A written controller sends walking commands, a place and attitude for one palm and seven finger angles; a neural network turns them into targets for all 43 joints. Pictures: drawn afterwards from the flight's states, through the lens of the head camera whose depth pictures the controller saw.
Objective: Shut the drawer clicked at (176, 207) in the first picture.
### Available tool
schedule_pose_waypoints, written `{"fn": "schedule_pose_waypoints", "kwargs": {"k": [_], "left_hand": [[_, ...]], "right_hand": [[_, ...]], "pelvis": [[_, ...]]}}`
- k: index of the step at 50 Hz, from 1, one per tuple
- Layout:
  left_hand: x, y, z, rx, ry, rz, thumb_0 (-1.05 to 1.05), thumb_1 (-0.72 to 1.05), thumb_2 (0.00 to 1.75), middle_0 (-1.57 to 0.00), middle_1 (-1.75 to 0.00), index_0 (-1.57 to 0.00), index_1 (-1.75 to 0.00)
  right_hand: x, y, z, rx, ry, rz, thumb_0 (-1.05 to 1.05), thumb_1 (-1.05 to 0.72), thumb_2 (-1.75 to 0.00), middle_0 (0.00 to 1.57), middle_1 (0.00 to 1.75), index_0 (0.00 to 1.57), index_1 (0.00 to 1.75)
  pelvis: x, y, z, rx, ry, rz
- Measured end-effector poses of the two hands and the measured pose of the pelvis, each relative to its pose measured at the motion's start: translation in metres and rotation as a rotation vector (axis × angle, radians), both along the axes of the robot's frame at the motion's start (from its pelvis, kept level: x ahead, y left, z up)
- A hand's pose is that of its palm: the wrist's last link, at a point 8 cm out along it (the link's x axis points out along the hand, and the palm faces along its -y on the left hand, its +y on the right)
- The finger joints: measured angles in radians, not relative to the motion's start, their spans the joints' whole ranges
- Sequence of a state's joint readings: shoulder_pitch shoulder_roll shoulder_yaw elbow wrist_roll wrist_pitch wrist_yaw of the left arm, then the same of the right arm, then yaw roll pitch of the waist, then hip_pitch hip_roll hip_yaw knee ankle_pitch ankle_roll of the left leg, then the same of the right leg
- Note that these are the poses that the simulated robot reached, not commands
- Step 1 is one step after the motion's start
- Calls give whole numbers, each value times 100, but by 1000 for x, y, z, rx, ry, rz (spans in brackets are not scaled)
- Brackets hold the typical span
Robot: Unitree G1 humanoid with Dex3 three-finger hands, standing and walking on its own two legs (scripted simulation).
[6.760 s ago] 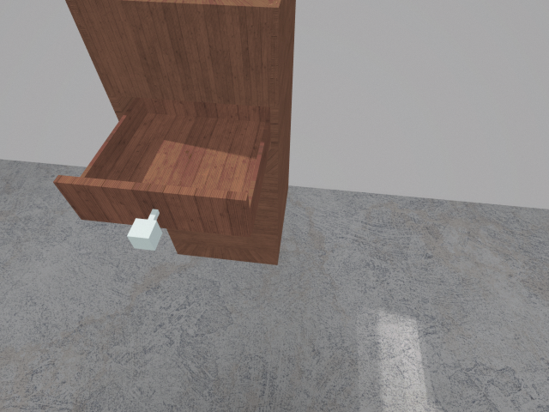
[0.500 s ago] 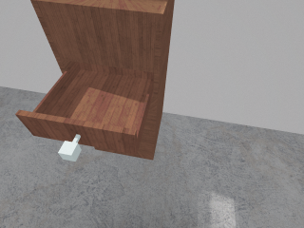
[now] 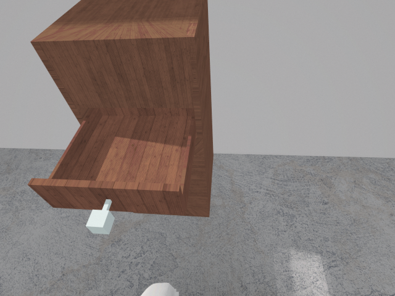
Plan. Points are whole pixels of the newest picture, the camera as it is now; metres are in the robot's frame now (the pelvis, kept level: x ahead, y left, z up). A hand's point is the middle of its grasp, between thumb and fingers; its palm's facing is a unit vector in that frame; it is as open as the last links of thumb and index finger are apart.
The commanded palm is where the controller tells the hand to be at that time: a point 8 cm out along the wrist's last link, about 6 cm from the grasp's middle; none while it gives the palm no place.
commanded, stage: shuffle to correct the standing spot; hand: left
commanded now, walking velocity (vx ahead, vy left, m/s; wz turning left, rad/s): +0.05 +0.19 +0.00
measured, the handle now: (103, 214) +0.31 +0.28 -0.07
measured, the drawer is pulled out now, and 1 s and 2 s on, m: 0.30 0.30 0.30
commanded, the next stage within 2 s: come to a stop and stand still in 0.10 s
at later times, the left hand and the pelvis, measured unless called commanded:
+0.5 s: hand out of the picture +0.03 +0.27 -0.19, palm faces +0.07 -0.98 -0.20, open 7.3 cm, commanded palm none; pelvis +0.02 +0.09 -0.01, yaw +0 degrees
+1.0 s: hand out of the picture +0.07 +0.18 -0.18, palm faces -0.01 -0.97 -0.26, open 7.3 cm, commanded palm none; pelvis +0.02 +0.00 -0.01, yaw +0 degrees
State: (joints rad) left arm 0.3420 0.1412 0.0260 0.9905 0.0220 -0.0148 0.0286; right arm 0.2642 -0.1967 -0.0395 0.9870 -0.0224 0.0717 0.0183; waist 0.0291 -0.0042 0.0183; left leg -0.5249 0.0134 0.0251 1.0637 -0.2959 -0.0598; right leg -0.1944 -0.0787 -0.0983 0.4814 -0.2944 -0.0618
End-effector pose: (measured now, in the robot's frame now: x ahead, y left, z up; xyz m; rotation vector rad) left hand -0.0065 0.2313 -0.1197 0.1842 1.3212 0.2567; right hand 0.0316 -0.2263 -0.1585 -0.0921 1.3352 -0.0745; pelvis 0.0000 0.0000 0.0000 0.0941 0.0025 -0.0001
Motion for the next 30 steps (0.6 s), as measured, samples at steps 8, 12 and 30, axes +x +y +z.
{"fn": "schedule_pose_waypoints", "kwargs": {"k": [8, 12, 30], "left_hand": [[-19, 34, -6, -26, 62, 36, 0, 91, 90, -20, -30, -21, -30], [-20, 63, -20, -39, 84, 54, 0, 91, 90, -20, -30, -21, -30], [51, 77, -31, -79, 17, -49, 1, 93, 90, -19, -30, -20, -30]], "right_hand": [[16, 18, 13, -48, 2, 32, 1, -91, -90, 19, 30, 20, 30], [39, 38, 16, -83, -44, 57, 1, -91, -90, 19, 30, 20, 30], [19, 78, 9, -99, -54, -9, 0, -94, -90, 20, 30, 21, 30]], "pelvis": [[2, 29, 2, -10, 5, 6], [8, 53, -5, -30, 8, 9], [14, 76, -10, -64, 15, -6]]}}
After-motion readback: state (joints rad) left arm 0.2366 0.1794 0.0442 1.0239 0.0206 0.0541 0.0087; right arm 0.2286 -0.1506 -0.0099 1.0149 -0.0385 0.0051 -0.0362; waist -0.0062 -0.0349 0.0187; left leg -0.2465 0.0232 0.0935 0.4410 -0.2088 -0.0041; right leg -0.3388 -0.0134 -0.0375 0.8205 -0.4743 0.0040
